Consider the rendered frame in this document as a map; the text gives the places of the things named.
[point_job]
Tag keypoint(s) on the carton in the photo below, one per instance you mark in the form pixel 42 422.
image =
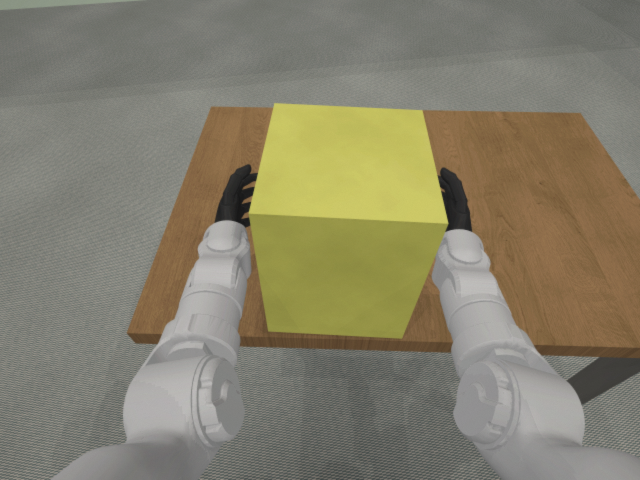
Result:
pixel 347 216

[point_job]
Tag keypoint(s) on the robot left forearm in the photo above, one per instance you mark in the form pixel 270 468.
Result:
pixel 212 302

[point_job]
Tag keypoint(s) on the table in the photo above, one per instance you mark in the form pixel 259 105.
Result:
pixel 557 219

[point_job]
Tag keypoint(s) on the left robot hand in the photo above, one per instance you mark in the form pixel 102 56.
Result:
pixel 230 206

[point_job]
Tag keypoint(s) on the robot right forearm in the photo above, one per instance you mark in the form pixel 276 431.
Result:
pixel 476 313

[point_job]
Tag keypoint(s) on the right robot upper arm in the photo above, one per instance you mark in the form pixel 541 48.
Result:
pixel 529 425

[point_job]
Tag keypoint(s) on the right robot hand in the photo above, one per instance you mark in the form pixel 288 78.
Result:
pixel 455 201

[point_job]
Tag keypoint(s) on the left robot upper arm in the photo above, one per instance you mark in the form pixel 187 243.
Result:
pixel 177 415

